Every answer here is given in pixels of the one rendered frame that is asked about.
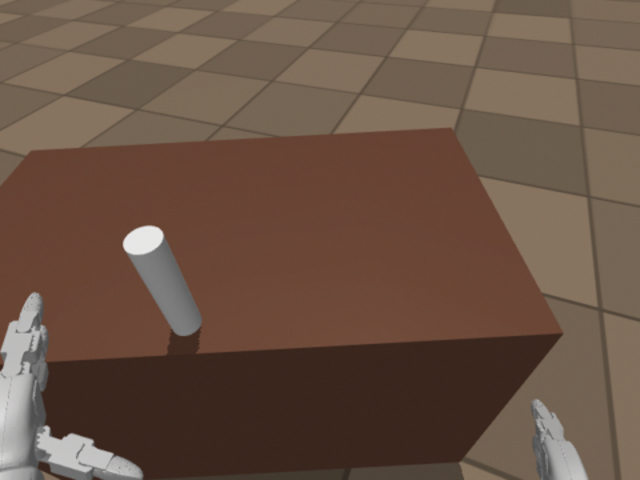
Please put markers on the left robot hand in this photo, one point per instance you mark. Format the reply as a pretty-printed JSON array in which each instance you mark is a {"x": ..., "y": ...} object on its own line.
[{"x": 24, "y": 438}]

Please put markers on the right robot hand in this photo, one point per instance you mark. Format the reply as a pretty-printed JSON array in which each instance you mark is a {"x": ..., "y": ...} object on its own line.
[{"x": 557, "y": 459}]

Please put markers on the can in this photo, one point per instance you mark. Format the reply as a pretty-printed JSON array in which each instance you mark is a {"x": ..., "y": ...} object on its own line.
[{"x": 152, "y": 257}]

